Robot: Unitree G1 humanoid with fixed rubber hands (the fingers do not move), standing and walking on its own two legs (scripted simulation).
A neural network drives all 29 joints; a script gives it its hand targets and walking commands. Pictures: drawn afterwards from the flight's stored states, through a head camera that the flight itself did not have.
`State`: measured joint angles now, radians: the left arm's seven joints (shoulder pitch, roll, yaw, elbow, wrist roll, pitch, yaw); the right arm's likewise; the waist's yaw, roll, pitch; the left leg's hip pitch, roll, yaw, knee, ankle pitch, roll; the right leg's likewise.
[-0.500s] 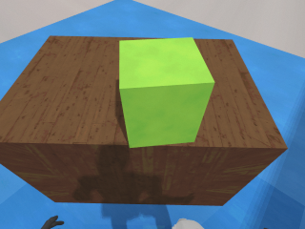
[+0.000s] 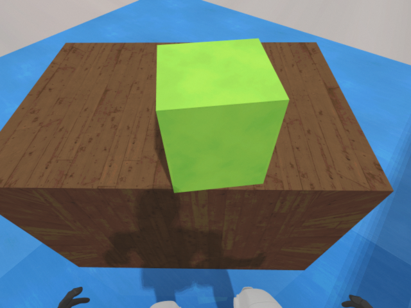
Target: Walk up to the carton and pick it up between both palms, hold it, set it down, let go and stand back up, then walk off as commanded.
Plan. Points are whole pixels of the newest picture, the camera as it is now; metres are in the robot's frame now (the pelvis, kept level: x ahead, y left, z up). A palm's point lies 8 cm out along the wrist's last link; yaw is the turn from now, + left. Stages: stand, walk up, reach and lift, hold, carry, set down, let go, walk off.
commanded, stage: reach and lift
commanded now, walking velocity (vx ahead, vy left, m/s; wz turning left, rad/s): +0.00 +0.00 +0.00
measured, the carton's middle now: (214, 119) +0.47 -0.01 +0.09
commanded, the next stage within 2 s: none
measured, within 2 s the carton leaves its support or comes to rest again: neither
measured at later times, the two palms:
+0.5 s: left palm (77, 307) +0.14 +0.25 -0.06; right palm (387, 302) +0.13 -0.30 -0.03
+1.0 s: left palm (86, 279) +0.18 +0.22 +0.00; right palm (362, 255) +0.19 -0.26 +0.02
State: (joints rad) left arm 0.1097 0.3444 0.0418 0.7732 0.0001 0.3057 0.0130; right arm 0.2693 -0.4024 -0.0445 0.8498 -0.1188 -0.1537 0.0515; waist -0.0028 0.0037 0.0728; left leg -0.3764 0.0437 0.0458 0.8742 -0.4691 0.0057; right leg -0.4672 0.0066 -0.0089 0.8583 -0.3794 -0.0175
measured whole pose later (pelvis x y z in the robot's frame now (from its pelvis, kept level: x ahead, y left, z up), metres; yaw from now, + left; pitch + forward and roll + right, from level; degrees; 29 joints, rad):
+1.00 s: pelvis +0.01 +0.00 +0.04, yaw +0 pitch +0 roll +0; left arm 0.31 0.20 0.00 0.22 -0.01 0.13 0.11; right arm 0.19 -0.30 -0.05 0.53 0.11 -0.18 0.12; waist 0.00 -0.05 0.00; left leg -0.20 0.04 0.04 0.47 -0.26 -0.01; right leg -0.28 0.01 -0.02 0.45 -0.16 -0.02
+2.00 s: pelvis +0.02 +0.00 +0.05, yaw +0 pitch +1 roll +0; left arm 0.06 0.14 -0.07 -0.18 -0.09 0.45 0.21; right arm 0.21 -0.30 -0.05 0.01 0.30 0.14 0.02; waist 0.00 -0.01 -0.01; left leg -0.19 0.04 0.05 0.44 -0.26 -0.02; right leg -0.26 0.01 -0.02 0.40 -0.15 -0.02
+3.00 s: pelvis +0.03 +0.00 +0.05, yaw +0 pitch +1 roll +0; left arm -0.67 0.18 0.10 0.19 -0.10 0.79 0.20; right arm -0.59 -0.40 -0.05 0.39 0.36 0.40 0.02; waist 0.00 0.00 -0.01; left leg -0.19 0.04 0.05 0.43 -0.26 -0.02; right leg -0.26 0.01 -0.02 0.40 -0.16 -0.02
